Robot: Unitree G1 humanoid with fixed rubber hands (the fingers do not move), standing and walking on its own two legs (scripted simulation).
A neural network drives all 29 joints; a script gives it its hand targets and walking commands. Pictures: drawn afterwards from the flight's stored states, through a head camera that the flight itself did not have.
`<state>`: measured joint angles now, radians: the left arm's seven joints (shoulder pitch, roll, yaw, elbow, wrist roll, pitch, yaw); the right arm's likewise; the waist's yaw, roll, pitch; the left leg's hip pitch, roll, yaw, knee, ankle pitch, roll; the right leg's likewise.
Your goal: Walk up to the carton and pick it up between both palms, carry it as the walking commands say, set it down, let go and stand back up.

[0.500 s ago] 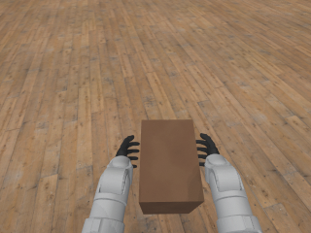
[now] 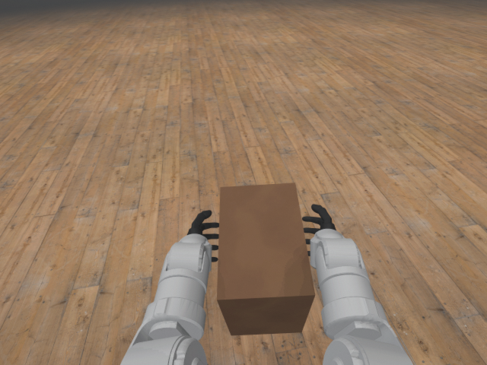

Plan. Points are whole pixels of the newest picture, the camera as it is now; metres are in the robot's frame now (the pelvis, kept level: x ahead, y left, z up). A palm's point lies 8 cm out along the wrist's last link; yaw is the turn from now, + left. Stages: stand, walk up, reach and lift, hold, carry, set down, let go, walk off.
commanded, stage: set down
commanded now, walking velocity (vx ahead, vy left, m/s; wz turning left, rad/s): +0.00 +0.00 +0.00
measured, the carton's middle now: (262, 261) +0.34 -0.04 -0.02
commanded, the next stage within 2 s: none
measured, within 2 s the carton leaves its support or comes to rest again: neither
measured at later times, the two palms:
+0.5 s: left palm (201, 263) +0.35 +0.08 -0.02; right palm (317, 264) +0.32 -0.14 -0.02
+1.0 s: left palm (209, 278) +0.37 +0.08 -0.11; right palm (310, 280) +0.34 -0.15 -0.11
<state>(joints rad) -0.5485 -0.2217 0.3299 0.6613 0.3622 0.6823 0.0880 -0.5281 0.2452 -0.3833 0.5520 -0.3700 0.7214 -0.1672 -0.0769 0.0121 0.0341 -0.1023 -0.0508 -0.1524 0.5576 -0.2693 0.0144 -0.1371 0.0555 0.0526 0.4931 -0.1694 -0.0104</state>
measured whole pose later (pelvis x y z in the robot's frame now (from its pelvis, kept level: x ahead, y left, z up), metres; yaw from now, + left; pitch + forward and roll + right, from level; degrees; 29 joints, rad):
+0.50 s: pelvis +0.01 +0.03 -0.01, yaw -2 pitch +1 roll +0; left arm -0.53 -0.24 0.32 0.74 0.37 0.35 0.15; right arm -0.48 0.23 -0.43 0.62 -0.41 0.38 -0.11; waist -0.08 0.00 0.07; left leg -0.36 -0.09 -0.10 0.62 -0.27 0.03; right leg -0.41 0.03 0.11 0.58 -0.19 0.03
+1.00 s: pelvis -0.01 +0.01 -0.06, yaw -2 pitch +18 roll +1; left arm -0.65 -0.20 0.39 0.76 0.30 0.14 0.17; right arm -0.59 0.27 -0.43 0.61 -0.35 0.18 -0.22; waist -0.06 0.03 0.02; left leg -0.92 -0.09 -0.11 0.98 -0.37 -0.01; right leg -0.98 0.08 0.10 0.94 -0.28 0.01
